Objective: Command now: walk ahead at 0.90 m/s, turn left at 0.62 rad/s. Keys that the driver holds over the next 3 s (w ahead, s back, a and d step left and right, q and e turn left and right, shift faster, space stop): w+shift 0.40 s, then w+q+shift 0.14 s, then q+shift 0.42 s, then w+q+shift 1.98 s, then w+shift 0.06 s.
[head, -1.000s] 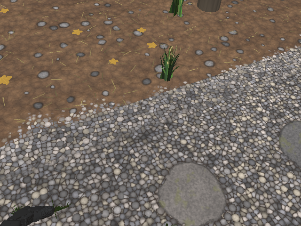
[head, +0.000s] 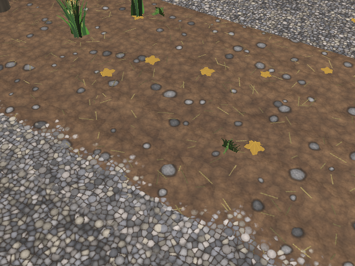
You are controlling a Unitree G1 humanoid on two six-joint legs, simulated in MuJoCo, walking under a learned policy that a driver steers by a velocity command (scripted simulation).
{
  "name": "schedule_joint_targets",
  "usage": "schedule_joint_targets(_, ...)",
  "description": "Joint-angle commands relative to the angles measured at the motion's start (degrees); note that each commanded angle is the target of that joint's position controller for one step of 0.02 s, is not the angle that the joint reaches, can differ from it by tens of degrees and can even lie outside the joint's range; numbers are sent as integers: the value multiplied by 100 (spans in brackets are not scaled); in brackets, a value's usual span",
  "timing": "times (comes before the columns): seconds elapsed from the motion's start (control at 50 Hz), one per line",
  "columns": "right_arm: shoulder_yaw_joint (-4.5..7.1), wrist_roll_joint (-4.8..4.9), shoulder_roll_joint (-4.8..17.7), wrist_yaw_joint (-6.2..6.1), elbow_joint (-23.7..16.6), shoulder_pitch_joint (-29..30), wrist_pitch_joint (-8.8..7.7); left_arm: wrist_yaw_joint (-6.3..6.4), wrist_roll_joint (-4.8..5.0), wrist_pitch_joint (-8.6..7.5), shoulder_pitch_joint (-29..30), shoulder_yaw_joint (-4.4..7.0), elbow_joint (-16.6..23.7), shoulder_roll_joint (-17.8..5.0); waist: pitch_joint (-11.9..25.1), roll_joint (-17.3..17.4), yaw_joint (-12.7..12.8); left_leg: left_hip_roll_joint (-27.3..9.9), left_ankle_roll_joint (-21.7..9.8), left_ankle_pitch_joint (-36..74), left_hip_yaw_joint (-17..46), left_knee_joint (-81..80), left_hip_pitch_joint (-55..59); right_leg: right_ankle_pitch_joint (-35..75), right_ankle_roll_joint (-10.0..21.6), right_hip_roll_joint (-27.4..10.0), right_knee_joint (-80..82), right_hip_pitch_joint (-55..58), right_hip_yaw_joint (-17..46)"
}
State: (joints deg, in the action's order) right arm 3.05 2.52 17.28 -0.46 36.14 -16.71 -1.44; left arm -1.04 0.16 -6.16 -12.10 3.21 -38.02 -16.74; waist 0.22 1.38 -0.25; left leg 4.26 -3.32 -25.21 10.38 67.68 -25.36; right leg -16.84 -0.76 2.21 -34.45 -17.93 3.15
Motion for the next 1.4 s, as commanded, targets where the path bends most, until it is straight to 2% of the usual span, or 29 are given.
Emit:
schedule_joint_targets(0.02,57,-155,399,-8,-577,568,-163,10,-17,32,-806,199,67,-724,-591,-595,402,-638,36,716,-180,896,-2853,-2067,738,-1700,2114,1727,2609)
schedule_joint_targets(0.12,7,-44,127,46,-607,930,-221,44,-39,-63,-1215,67,-302,-411,-752,-801,294,-658,83,1637,-50,82,-2897,-729,963,-1465,2538,1509,1471)
schedule_joint_targets(0.22,-97,-148,-7,252,-783,1828,-338,106,30,-27,-1705,-13,-685,-459,-905,-644,454,-799,154,2635,-845,-1455,-2660,829,993,-1541,3003,1673,471)
schedule_joint_targets(0.3,-169,-71,-152,495,-1015,2567,-457,146,118,103,-2124,-69,-1017,-634,-1134,-664,582,-680,-31,2607,-1312,-2722,-1990,2163,919,-1686,3163,2160,-97)
schedule_joint_targets(0.34,-94,-87,25,513,-1062,2504,-462,169,98,154,-2094,-43,-1098,-899,-818,-1068,320,-288,-219,2116,-1653,-3011,-1035,5026,868,-1754,2572,2376,-435)
schedule_joint_targets(0.38,146,-55,538,406,-918,1416,-364,225,24,223,-2104,-13,-1254,-1117,83,-1567,-487,42,-513,1649,-1774,-2989,656,7719,770,-1943,1059,2450,-538)
schedule_joint_targets(0.4,308,-4,811,307,-528,40,-285,260,1,270,-1862,-6,-1237,-1195,706,-1446,-1262,-8,-682,1961,-1662,-3383,2441,7786,611,-1767,-415,1697,-697)
schedule_joint_targets(0.42,421,16,1202,199,-61,-1258,-184,313,-180,231,-1756,-109,-949,-836,1547,-656,-1523,-976,-792,1015,-196,-3030,4768,4532,521,-1361,-2505,-89,-569)
schedule_joint_targets(0.44,423,-79,1577,237,47,-1241,-265,214,-54,3,-2381,-364,-673,175,2539,1502,-588,-2227,-1641,-1675,3251,-4158,6010,-874,328,-247,-4301,-1988,49)
schedule_joint_targets(0.46,308,-114,923,221,212,-1483,-314,181,154,-213,-1467,-180,-576,-608,2284,1146,-999,-2054,-1437,-1677,3935,-5093,5668,-824,514,-365,-4669,-2480,576)
schedule_joint_targets(0.48,247,-218,755,222,296,-1206,-351,166,334,-309,-715,-128,-264,-658,1095,803,-870,-1947,-1377,-655,3099,-5177,4845,-515,520,-530,-4741,-2974,415)
schedule_joint_targets(0.52,175,-317,531,254,271,-472,-404,158,93,-398,-258,-182,-141,-379,184,-297,-276,-1405,-1313,703,1899,-5389,2878,12,471,-852,-4020,-2423,367)
schedule_joint_targets(0.56,85,-344,184,227,228,-6,-405,65,39,-266,-551,-173,-157,-320,-150,109,270,-1187,-1483,1356,1565,-5719,1970,66,249,-972,-3579,-2047,387)
schedule_joint_targets(0.66,262,-131,676,-70,330,-4,-365,-77,-248,-286,922,-288,491,-123,-912,-77,179,-383,-1003,4031,4,-5527,-298,1862,-246,-366,-562,-744,-393)
schedule_joint_targets(0.74,413,-31,906,-144,602,-786,-230,-18,-79,-154,1346,-50,743,-528,-332,150,-68,-455,-412,2591,738,-4834,154,3359,-162,103,611,577,83)
schedule_joint_targets(0.8,443,-9,764,-201,394,-442,-77,136,-139,-79,387,138,591,-830,430,286,587,-151,107,3182,860,-2852,732,3244,-3,-100,830,1627,133)
schedule_joint_targets(0.82,305,-131,334,-192,192,-512,-31,170,-205,-46,-463,164,477,-1005,1384,-150,786,93,392,1634,619,-1165,396,4790,330,-1112,240,2894,770)
schedule_joint_targets(0.84,102,-103,-330,-121,341,-2172,32,110,-432,19,-501,60,544,-1040,2612,-2033,34,694,642,-2464,448,1325,-704,7131,1500,-3174,-52,4344,2818)
schedule_joint_targets(0.86,107,-37,366,-58,368,-2515,113,30,-224,121,-272,136,567,-1050,3393,-2135,-35,11,729,-1573,395,2248,-912,4834,1847,-3437,384,4324,3896)
schedule_joint_targets(0.9,316,-20,949,-137,100,-1054,312,137,-164,326,673,-13,770,-386,1748,-782,77,-491,892,-470,-351,1896,-1316,2839,1475,-2496,1039,2616,2189)
schedule_joint_targets(0.96,312,-29,605,-221,-92,-720,528,192,-215,394,1064,45,509,-450,532,-848,-216,-871,901,-264,-625,776,-659,2770,1282,-1882,1612,623,661)
schedule_joint_targets(1.0,222,-74,320,-173,-238,-438,471,175,-151,319,860,174,268,-672,630,-862,-125,-1096,726,-36,-808,-94,-523,1208,1346,-1963,2109,548,434)
schedule_joint_targets(1.1,295,-94,588,88,-180,-119,379,156,153,224,1035,412,82,-1116,569,-812,-230,-1158,154,807,-1108,-1611,312,-1022,1107,-2167,2843,425,26)
schedule_joint_targets(1.22,330,-24,589,147,247,-264,422,12,239,305,1302,440,3,-1104,-76,-478,-587,-952,-284,621,-1968,-2899,1126,-1818,681,-2073,2314,439,-778)
schedule_joint_targets(1.26,487,-31,851,81,862,-1569,335,39,73,366,1437,285,59,-585,-214,768,-1029,-539,-665,288,-1688,-3716,2584,-1517,310,-1188,-396,-659,-1649)
schedule_joint_targets(1.28,511,-38,1218,84,806,-1862,213,-12,-52,348,1545,87,259,-70,-777,1882,-904,-1390,-1233,20,469,-3979,3194,-1979,27,-687,-3076,-2935,-1505)
schedule_joint_targets(1.3,494,-103,1587,206,295,-1320,-87,-39,130,163,1799,53,733,-202,-540,1871,-648,-2183,-2065,-1482,3495,-5495,3258,-1822,17,5,-3781,-4358,-307)
schedule_joint_targets(1.32,416,-108,1291,256,160,-965,-272,-115,262,-29,1990,131,793,-709,-674,889,-568,-2568,-2015,-1509,3572,-5831,3320,-1348,111,-362,-3768,-4711,85)
schedule_joint_targets(1.4,190,-162,893,28,23,-606,-244,-211,-7,-190,1848,211,509,-887,-602,155,-230,-1861,-1457,-478,1964,-5625,2521,394,-121,-586,-2121,-3391,186)
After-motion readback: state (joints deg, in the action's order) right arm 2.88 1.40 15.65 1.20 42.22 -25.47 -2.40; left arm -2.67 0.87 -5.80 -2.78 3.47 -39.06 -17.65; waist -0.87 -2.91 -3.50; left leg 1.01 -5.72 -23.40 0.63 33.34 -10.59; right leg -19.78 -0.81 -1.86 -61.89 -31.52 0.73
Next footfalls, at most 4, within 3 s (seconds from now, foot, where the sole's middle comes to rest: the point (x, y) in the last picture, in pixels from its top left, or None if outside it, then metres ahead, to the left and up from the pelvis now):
0.40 left None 0.47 0.18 -0.76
0.82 right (159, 178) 0.91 0.11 -0.76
1.26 left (112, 217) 0.72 0.30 -0.76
1.66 right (67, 140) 1.14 0.57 -0.76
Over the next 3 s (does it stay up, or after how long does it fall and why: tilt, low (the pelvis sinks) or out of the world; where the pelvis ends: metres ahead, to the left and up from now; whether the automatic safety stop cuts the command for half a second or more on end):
stays up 0.67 1.48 -0.02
